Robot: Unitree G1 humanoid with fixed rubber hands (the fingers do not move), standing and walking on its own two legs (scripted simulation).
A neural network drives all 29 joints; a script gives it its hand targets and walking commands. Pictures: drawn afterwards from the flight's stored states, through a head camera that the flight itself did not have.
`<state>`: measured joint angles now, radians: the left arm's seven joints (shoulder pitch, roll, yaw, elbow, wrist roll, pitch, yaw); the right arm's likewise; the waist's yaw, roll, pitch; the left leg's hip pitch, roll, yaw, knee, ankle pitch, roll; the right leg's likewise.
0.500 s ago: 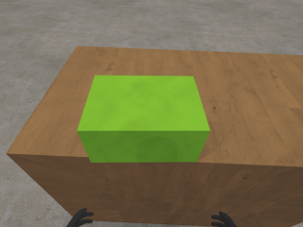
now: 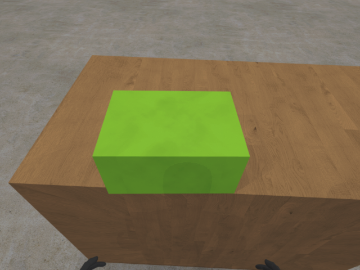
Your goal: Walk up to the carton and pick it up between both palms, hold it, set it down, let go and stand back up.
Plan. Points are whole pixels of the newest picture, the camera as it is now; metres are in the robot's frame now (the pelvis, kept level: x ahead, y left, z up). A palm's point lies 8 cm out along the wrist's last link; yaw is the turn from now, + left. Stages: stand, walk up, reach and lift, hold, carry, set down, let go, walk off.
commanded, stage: stand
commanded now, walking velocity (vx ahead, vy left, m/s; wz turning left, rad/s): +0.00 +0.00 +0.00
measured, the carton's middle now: (172, 140) +0.42 +0.03 +0.07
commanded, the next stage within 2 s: walk up in 0.42 s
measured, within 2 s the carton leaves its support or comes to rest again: neither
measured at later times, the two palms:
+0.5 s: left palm out of the picture +0.11 +0.22 -0.11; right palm out of the picture +0.11 -0.23 -0.10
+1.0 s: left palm out of the picture +0.08 +0.27 -0.11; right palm out of the picture +0.10 -0.22 -0.11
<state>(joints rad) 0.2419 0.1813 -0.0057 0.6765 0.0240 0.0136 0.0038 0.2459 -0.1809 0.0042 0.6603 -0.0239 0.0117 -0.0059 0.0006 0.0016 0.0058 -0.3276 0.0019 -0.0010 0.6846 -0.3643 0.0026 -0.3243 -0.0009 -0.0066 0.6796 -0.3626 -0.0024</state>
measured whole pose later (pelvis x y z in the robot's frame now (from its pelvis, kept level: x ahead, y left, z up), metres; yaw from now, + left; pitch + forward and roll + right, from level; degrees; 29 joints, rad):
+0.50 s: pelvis +0.00 +0.00 +0.00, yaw +0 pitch +0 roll +0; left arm 0.25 0.18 0.00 0.72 0.02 0.01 0.01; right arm 0.26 -0.18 -0.01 0.70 -0.02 0.01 -0.01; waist 0.00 0.00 0.01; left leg -0.30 0.00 0.00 0.65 -0.36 0.00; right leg -0.30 0.00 -0.01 0.65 -0.35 0.00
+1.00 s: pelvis -0.04 +0.02 -0.01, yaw +3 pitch -2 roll +0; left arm 0.19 0.22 0.04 0.69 0.01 0.01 0.05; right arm 0.20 -0.23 -0.04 0.67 -0.03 0.05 0.01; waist -0.01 0.00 0.10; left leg -0.37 -0.05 -0.02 0.74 -0.33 0.04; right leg -0.31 0.00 -0.03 0.74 -0.37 -0.02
